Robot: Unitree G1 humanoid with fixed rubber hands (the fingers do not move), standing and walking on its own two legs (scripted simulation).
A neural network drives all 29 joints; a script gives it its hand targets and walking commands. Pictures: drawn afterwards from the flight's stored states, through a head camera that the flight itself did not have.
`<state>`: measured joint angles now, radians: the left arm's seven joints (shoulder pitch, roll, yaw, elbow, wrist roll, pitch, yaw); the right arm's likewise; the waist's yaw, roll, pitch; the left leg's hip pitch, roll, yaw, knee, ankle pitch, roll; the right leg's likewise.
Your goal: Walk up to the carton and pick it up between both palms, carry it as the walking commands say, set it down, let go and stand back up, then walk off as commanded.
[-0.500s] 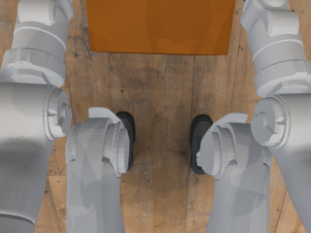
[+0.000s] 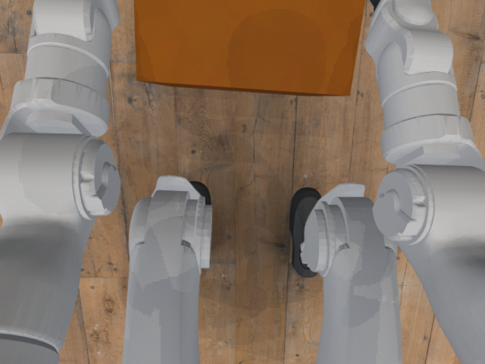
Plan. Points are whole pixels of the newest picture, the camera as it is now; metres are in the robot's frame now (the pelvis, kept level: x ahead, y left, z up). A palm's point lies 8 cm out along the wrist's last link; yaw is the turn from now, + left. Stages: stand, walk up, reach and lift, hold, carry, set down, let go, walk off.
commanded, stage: reach and lift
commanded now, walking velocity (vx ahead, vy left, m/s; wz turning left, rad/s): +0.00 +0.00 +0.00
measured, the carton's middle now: out of the picture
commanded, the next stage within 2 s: none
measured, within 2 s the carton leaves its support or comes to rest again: neither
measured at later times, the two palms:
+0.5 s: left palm out of the picture +0.55 +0.21 -0.08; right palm out of the picture +0.55 -0.12 -0.07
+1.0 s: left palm out of the picture +0.53 +0.20 +0.00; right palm out of the picture +0.53 -0.13 +0.00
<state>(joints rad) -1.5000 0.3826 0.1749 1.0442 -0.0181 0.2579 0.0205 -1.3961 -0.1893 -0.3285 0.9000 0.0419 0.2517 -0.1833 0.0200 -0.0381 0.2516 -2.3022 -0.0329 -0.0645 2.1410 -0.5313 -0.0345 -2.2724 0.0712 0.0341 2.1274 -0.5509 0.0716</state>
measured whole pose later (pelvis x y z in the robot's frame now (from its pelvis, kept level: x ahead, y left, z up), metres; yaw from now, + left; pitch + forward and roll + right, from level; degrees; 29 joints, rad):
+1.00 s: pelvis +0.00 +0.00 +0.09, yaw +2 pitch +47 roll -2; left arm -1.27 0.21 0.34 0.85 0.15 0.38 0.05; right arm -1.15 -0.03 -0.50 0.66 -0.14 0.38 -0.13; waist -0.01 -0.02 -0.08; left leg -2.17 -0.09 -0.09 1.82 -0.47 -0.05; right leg -2.13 0.09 0.06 1.81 -0.51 0.08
